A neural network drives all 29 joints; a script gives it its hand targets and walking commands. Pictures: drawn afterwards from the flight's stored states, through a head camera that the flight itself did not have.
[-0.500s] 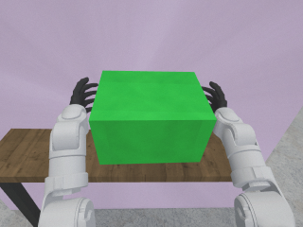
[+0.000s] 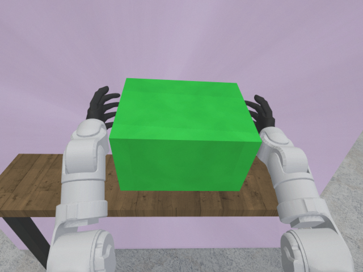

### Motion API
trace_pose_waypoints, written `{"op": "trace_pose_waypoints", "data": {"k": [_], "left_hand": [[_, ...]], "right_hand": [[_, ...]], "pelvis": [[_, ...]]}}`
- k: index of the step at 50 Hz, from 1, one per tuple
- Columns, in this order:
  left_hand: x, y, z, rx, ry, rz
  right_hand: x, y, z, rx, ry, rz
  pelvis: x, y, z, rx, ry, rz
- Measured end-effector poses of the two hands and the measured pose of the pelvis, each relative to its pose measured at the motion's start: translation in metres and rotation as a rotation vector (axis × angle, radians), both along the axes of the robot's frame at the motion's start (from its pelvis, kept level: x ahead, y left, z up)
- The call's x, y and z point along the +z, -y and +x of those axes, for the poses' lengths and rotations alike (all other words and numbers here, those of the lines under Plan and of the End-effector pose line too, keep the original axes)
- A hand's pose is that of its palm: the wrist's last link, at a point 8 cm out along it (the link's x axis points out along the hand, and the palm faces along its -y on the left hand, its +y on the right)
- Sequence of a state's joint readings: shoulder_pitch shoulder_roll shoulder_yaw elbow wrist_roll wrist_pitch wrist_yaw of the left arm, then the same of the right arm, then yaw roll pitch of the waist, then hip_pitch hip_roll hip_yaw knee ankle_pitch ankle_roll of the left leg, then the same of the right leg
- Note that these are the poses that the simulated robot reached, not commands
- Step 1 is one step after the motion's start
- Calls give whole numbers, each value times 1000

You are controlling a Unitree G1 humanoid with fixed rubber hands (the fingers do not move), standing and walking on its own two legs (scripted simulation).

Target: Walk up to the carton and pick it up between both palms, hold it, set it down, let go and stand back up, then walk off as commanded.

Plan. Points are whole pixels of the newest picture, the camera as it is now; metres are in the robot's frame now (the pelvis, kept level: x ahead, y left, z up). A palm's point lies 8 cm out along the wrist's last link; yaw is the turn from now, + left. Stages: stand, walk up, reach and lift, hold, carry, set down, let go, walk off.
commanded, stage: hold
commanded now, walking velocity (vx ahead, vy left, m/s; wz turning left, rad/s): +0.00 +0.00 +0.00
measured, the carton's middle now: (182, 133) +0.39 +0.01 +0.18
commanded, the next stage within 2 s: none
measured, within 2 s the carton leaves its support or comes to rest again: neither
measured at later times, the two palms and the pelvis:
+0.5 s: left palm (96, 126) +0.36 +0.19 +0.22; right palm (262, 127) +0.37 -0.17 +0.21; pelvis +0.01 +0.00 +0.00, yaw +1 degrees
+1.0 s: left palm (98, 129) +0.36 +0.18 +0.21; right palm (262, 129) +0.37 -0.17 +0.21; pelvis +0.01 +0.00 +0.00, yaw +0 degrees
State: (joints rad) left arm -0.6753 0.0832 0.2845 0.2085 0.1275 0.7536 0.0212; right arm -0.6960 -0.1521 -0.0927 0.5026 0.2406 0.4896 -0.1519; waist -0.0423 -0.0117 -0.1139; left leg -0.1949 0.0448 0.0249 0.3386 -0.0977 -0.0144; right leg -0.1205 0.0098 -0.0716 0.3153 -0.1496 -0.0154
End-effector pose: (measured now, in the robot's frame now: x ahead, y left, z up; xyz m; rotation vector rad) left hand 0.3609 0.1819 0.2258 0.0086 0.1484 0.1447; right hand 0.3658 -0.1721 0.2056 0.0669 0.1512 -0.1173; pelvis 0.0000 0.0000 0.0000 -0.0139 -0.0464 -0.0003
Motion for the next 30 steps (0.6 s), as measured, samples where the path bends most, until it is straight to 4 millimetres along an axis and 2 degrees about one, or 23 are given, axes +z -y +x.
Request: {"op": "trace_pose_waypoints", "data": {"k": [13,22,30], "left_hand": [[-14,-3,4,-3,-41,-19],[-8,-5,1,1,1,-22],[-13,-4,3,-2,-48,-7]], "right_hand": [[-1,-3,6,3,-40,-32],[7,-4,3,-1,1,-16],[-6,-3,4,-3,-47,2]], "pelvis": [[0,3,7,6,15,2],[1,1,12,10,22,-1],[0,-3,10,7,40,1]]}}
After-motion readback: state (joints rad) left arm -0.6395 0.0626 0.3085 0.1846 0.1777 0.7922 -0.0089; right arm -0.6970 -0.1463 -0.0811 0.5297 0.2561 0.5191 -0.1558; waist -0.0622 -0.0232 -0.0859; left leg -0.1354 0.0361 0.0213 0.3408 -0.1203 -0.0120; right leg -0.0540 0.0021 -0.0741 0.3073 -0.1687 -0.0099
